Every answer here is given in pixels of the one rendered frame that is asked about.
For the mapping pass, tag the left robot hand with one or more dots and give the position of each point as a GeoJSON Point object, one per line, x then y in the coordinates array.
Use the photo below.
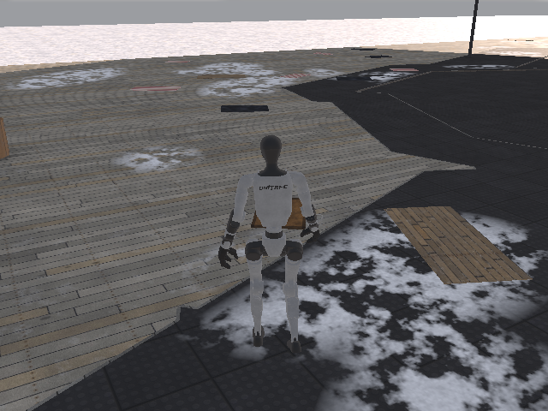
{"type": "Point", "coordinates": [222, 255]}

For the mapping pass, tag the left robot shin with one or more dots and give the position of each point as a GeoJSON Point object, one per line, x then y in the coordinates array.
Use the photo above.
{"type": "Point", "coordinates": [256, 309]}

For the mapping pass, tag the left robot forearm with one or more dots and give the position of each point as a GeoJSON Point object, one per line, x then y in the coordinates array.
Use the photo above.
{"type": "Point", "coordinates": [230, 232]}

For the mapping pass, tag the humanoid robot head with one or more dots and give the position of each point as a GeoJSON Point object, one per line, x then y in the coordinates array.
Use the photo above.
{"type": "Point", "coordinates": [270, 147]}

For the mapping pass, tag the right robot upper arm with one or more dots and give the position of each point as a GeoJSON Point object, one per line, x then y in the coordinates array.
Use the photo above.
{"type": "Point", "coordinates": [300, 181]}

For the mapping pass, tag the right robot forearm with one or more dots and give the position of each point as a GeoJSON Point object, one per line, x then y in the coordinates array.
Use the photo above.
{"type": "Point", "coordinates": [312, 221]}

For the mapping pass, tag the right robot hand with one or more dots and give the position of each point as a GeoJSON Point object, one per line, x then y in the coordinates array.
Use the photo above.
{"type": "Point", "coordinates": [307, 231]}

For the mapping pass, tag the left robot upper arm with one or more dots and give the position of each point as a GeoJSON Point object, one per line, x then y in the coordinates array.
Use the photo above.
{"type": "Point", "coordinates": [241, 195]}

